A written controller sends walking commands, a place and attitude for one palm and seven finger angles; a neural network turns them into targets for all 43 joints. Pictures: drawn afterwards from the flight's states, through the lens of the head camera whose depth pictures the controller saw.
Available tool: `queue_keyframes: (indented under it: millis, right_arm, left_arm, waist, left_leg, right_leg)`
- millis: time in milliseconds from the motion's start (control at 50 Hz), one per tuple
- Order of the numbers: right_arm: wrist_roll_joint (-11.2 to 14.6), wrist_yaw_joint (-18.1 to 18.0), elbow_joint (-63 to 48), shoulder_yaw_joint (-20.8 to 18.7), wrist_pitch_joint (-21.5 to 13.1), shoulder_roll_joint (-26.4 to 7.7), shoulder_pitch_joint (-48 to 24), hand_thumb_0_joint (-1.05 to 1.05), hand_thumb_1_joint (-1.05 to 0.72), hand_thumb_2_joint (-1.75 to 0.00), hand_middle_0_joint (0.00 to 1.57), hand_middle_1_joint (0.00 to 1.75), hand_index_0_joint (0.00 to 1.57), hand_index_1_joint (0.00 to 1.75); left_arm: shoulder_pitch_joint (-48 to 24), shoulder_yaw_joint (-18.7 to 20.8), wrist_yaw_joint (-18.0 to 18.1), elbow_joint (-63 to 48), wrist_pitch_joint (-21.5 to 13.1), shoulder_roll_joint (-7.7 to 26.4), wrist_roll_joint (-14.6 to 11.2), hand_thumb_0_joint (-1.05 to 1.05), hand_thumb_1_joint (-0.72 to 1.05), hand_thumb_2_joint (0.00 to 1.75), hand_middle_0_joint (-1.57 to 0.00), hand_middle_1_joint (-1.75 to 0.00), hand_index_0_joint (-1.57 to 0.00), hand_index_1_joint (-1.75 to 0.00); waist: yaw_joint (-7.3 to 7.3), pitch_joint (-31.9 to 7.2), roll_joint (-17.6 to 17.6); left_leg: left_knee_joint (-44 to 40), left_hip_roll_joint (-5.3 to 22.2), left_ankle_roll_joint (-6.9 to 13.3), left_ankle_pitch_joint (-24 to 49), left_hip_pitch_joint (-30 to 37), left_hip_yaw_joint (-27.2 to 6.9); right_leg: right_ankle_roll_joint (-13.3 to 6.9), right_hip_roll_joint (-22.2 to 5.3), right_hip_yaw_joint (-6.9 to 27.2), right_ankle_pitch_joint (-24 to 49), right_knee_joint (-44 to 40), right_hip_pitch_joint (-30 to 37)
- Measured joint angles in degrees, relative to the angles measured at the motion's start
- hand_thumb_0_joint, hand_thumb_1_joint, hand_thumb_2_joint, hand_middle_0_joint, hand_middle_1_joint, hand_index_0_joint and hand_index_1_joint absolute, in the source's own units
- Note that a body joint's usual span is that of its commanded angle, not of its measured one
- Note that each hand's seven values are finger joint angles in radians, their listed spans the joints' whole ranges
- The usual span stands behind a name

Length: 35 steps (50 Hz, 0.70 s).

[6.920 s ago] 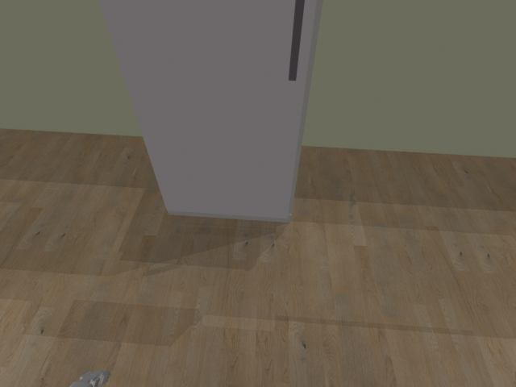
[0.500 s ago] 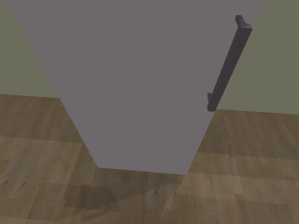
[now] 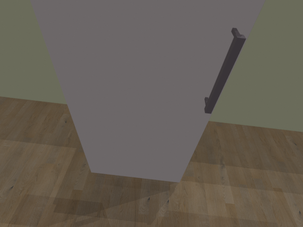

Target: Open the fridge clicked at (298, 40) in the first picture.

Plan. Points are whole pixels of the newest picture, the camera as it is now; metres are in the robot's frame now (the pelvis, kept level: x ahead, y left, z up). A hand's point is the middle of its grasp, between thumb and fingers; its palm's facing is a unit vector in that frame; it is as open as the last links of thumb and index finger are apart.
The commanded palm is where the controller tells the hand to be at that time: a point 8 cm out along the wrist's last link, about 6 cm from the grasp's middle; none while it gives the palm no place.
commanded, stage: come to a stop and stand still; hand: right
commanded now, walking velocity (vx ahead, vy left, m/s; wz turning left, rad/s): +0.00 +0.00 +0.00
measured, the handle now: (219, 75) +0.50 -0.16 +0.18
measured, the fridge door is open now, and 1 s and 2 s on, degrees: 0 0 0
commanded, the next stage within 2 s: look again from close up in 0.82 s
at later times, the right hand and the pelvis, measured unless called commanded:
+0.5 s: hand out of the picture +0.00 -0.17 -0.16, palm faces -0.01 +0.98 -0.21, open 7.4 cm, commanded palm none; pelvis -0.01 +0.01 +0.01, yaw +0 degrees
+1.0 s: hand out of the picture +0.02 -0.17 -0.16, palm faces +0.01 +0.98 -0.20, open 7.3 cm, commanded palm none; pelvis +0.02 +0.00 +0.01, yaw +0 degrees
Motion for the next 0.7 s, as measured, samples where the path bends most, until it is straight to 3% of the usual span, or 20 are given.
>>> queue_keyframes:
  millis: [220,420,700]
  right_arm:
    - [0.2,1.0,0.9,0.6,-0.1,-0.6,1.1,0.0,-0.9,-0.9,0.2,0.3,0.2,0.3]
    - [0.4,1.0,4.2,0.6,-0.4,0.0,1.1,0.0,-0.91,-0.9,0.2,0.3,0.2,0.3]
    - [0.3,0.5,7.3,0.5,-1.0,0.7,0.6,0.01,-0.92,-0.9,0.2,0.3,0.2,0.3]
  left_arm:
    - [4.9,-0.9,-0.5,3.0,0.3,0.8,0.5,0.0,0.92,0.9,-0.2,-0.3,-0.19,-0.3]
    - [9.5,-1.5,-0.1,8.4,-0.1,-0.6,0.4,0.01,0.91,0.9,-0.2,-0.3,-0.19,-0.3]
    - [6.2,-2.0,0.5,10.0,-1.5,-3.4,-0.1,0.0,0.91,0.9,-0.2,-0.3,-0.19,-0.3]
  waist:
    - [0.43,-0.9,0.5]
    - [0.86,0.6,1.7]
    - [0.21,0.7,2.1]
  left_leg:
    - [-3.5,-0.5,0.7,3.2,-0.6,0.1]
    - [-5.4,-0.8,0.7,4.0,-0.4,0.1]
    - [-6.3,-0.9,0.5,3.2,1.4,0.1]
  right_leg:
    - [0.4,-0.2,-0.1,3.7,-4.2,-0.3]
    - [0.6,-0.3,0.0,4.4,-5.8,-0.2]
    - [0.6,-0.3,0.0,3.4,-6.5,1.6]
